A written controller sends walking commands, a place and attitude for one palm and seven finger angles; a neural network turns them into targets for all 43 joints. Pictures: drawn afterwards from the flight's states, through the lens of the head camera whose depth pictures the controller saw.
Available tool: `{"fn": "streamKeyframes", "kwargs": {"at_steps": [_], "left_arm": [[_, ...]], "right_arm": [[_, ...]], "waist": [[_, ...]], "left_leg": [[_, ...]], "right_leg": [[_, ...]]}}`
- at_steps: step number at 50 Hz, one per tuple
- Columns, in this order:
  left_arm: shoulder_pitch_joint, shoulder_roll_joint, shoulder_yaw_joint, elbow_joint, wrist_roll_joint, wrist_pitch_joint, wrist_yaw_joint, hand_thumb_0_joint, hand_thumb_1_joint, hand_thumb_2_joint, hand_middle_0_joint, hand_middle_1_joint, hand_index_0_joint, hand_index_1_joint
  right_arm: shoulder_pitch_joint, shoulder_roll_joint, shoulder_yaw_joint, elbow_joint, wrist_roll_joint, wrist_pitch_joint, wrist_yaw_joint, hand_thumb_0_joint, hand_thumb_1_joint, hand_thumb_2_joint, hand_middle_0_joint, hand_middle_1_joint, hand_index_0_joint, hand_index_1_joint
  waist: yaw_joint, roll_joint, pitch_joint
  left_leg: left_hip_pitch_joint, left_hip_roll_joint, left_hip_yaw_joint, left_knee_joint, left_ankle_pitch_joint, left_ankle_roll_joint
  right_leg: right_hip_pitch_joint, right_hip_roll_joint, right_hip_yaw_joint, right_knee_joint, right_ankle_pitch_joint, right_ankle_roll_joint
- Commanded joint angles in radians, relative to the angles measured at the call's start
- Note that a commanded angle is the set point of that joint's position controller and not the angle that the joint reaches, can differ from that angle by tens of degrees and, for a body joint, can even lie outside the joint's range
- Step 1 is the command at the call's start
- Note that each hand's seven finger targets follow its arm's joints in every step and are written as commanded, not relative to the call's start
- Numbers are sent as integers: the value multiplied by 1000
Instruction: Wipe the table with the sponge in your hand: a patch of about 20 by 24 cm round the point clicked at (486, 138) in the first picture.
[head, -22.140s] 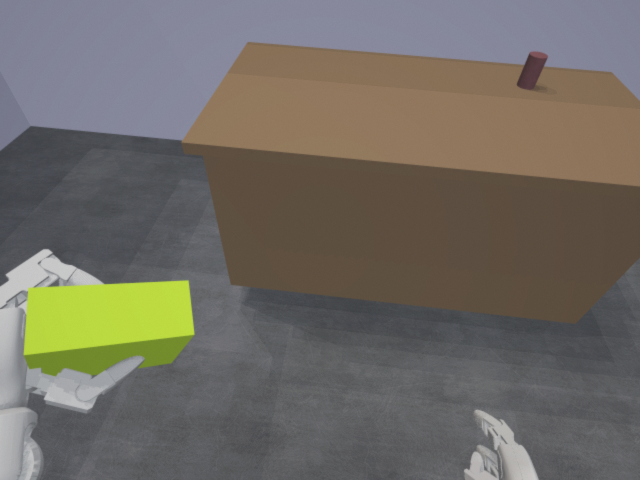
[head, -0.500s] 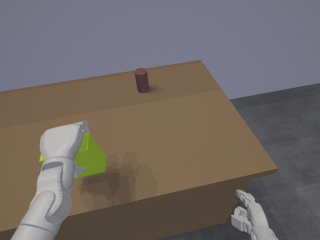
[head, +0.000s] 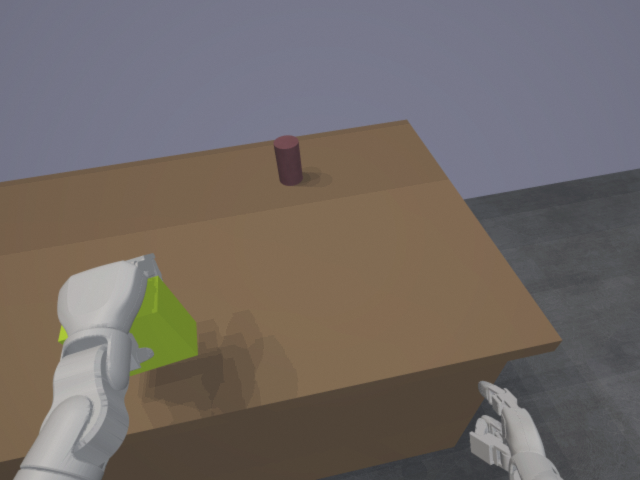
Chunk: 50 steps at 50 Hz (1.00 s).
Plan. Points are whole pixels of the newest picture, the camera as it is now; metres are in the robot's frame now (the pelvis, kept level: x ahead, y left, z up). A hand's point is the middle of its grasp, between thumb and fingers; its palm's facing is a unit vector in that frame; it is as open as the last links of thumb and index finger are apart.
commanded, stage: lower the sponge onto the table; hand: left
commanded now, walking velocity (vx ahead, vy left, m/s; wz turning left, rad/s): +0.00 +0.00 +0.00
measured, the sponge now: (144, 337) +0.25 +0.29 +0.03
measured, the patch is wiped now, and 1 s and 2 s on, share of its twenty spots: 0.00 0.00 0.35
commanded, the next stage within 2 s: wipe forward along the first lane in 1.24 s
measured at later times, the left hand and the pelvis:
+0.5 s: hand (143, 340) +0.24 +0.28 +0.05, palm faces -0.04 -0.10 -0.99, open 9.5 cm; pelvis -0.01 +0.00 +0.00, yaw +0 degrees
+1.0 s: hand (147, 356) +0.23 +0.27 +0.03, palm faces -0.07 -0.09 -0.99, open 9.5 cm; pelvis -0.01 +0.00 +0.00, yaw +0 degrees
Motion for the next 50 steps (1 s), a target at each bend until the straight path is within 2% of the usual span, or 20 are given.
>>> {"fn": "streamKeyframes", "kwargs": {"at_steps": [1,3,7,8,9,11,13,14,15,21,24,28,29,32,33,34,36,43,44,50], "left_arm": [[-211,139,10,-171,12,51,-41,0,100,1300,-1200,-1600,-1200,-1600],[-253,199,52,-205,23,34,-64,0,100,1300,-1200,-1600,-1200,-1600],[-249,209,76,-230,55,-66,-57,0,100,1300,-1200,-1600,-1200,-1600],[-237,262,137,-263,62,-89,-41,0,100,1300,-1200,-1600,-1200,-1600],[-230,201,96,-276,69,-108,-27,0,100,1300,-1200,-1600,-1200,-1600],[-218,176,91,-226,71,-118,5,0,100,1300,-1200,-1600,-1200,-1600],[-184,225,151,-214,69,-100,35,0,100,1300,-1200,-1600,-1200,-1600],[-194,172,112,-209,65,-88,43,0,100,1300,-1200,-1600,-1200,-1600],[-167,194,131,-185,64,-73,52,0,100,1300,-1200,-1600,-1200,-1600],[-226,128,30,-148,46,-14,26,0,100,1300,-1200,-1600,-1200,-1600],[-250,146,34,-183,52,-35,9,0,100,1300,-1200,-1600,-1200,-1600],[-235,206,98,-159,59,-84,17,0,100,1300,-1200,-1600,-1200,-1600],[-233,166,73,-167,67,-95,24,0,100,1300,-1200,-1600,-1200,-1600],[-186,167,92,-134,72,-107,52,0,100,1300,-1200,-1600,-1200,-1600],[-168,207,138,-146,71,-102,62,0,100,1300,-1200,-1600,-1200,-1600],[-167,150,91,-168,71,-101,68,0,100,1300,-1200,-1600,-1200,-1600],[-123,138,87,-131,63,-85,78,0,100,1300,-1200,-1600,-1200,-1600],[-145,168,94,-116,52,-52,67,0,100,1300,-1200,-1600,-1200,-1600],[-189,127,48,-136,56,-62,62,0,100,1300,-1200,-1600,-1200,-1600],[-230,143,57,-67,71,-120,75,0,100,1300,-1200,-1600,-1200,-1600]], "right_arm": [[-216,-119,-19,-182,4,-43,-7,0,-900,-900,200,300,200,300],[-219,-122,-17,-192,-1,-46,-12,0,-900,-900,200,300,200,300],[-168,-109,-25,-191,-20,-56,-17,0,-900,-900,200,300,200,300],[-172,-113,-27,-190,-24,-60,-17,0,-900,-900,200,300,200,300],[-158,-96,-25,-200,-26,-66,-18,0,-900,-900,200,300,200,300],[-151,-101,-33,-181,-25,-61,-14,0,-900,-900,200,300,200,300],[-167,-111,-37,-176,-21,-58,-11,0,-900,-900,200,300,200,300],[-159,-100,-34,-181,-17,-59,-8,0,-900,-900,200,300,200,300],[-167,-107,-38,-175,-15,-56,-7,0,-900,-900,200,300,200,300],[-191,-112,-32,-169,-5,-53,-10,0,-900,-900,200,300,200,300],[-181,-110,-32,-182,-9,-64,-16,0,-900,-900,200,300,200,300],[-169,-117,-37,-169,-18,-64,-20,0,-900,-900,200,300,200,300],[-158,-105,-37,-179,-18,-69,-20,0,-900,-900,200,300,200,300],[-153,-110,-48,-166,-19,-64,-14,0,-900,-900,200,300,200,300],[-157,-118,-48,-168,-19,-64,-11,0,-900,-900,200,300,200,300],[-159,-105,-45,-181,-17,-65,-8,0,-900,-900,200,300,200,300],[-162,-110,-49,-173,-14,-61,-5,0,-900,-900,200,300,200,300],[-176,-121,-47,-170,-9,-56,-9,0,-900,-900,200,300,200,300],[-172,-112,-46,-176,-8,-61,-12,0,-900,-900,200,300,200,300],[-145,-108,-52,-156,-15,-79,-26,0,-900,-900,200,300,200,300]], "waist": [[-18,-61,-164],[-16,-62,-176],[3,-62,-231],[12,-39,-259],[11,-24,-284],[6,-41,-223],[20,2,-201],[10,-13,-223],[19,-23,-197],[-14,-44,-188],[-13,-42,-243],[-3,-38,-214],[-2,-55,-245],[7,-42,-217],[15,-27,-224],[9,-10,-248],[10,-45,-221],[-2,-68,-196],[-16,-58,-214],[-16,-56,-192]], "left_leg": [[-30,-37,-17,-52,252,43],[-21,-37,-25,-50,229,50],[3,-35,-23,-33,285,49],[14,-32,-37,-33,291,44],[12,-34,-23,-32,325,46],[4,-25,-26,-32,327,30],[3,-27,-31,-37,301,27],[-8,-28,-14,-37,307,31],[-14,-27,-22,-35,311,27],[-15,-35,-12,-40,257,37],[-7,-40,-11,-33,253,48],[-9,-39,-22,-35,237,41],[-14,-40,-11,-29,265,46],[-13,-34,-14,-22,294,35],[-13,-35,-22,-26,293,31],[-18,-34,-7,-25,309,34],[-21,-32,-9,-18,311,32],[-31,-39,-16,-21,239,40],[-31,-38,-3,-17,236,45],[-29,-39,-11,-7,205,45]], "right_leg": [[110,15,11,-44,145,-65],[109,25,34,-46,119,-71],[123,24,21,-29,169,-72],[138,38,52,-27,171,-83],[149,31,23,-12,192,-80],[105,31,30,-28,195,-81],[101,40,63,-38,170,-91],[113,31,31,-27,177,-83],[108,29,35,-30,182,-85],[92,25,22,-43,147,-73],[112,29,17,-31,140,-73],[98,37,52,-42,130,-80],[114,31,23,-24,155,-76],[92,30,35,-24,191,-80],[106,37,55,-25,187,-87],[117,29,28,-11,203,-81],[103,27,34,-16,220,-79],[82,34,53,-33,146,-76],[77,28,28,-25,140,-70],[35,34,33,-30,101,-77]]}}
